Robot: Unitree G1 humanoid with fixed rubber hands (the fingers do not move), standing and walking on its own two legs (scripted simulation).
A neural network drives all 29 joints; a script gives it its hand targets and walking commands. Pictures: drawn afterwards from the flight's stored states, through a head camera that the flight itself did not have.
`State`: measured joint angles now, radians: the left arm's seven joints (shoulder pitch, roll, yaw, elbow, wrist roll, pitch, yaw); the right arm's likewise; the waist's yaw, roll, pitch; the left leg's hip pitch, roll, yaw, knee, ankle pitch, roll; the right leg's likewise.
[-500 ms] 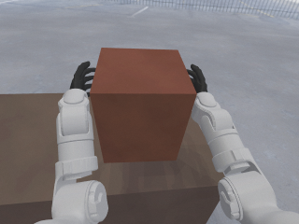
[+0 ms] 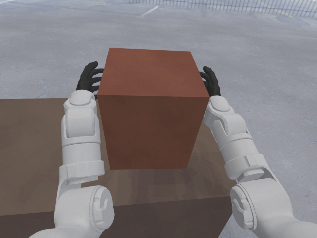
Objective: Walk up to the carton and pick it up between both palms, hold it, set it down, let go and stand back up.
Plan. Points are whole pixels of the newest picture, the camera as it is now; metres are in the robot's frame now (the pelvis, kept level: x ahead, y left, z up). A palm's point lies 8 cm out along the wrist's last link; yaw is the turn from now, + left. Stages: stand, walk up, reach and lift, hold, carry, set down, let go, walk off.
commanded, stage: hold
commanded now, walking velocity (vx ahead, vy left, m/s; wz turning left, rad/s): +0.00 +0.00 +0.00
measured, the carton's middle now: (150, 110) +0.39 +0.00 +0.18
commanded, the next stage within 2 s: none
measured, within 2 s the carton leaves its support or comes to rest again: neither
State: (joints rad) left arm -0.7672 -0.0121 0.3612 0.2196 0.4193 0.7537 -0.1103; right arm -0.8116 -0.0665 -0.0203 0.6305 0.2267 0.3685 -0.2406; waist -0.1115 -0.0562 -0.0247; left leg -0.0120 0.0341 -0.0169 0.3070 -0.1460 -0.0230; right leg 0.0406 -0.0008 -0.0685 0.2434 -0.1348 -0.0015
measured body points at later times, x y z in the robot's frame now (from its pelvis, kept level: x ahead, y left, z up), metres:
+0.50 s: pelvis +0.01 +0.00 +0.00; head -0.06 +0.03 +0.44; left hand +0.39 +0.15 +0.25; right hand +0.38 -0.15 +0.23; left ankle +0.03 +0.13 -0.75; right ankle +0.01 -0.11 -0.75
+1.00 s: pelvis +0.00 +0.00 +0.00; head -0.07 +0.03 +0.44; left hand +0.38 +0.16 +0.25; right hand +0.38 -0.15 +0.24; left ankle +0.03 +0.13 -0.75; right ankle +0.01 -0.11 -0.75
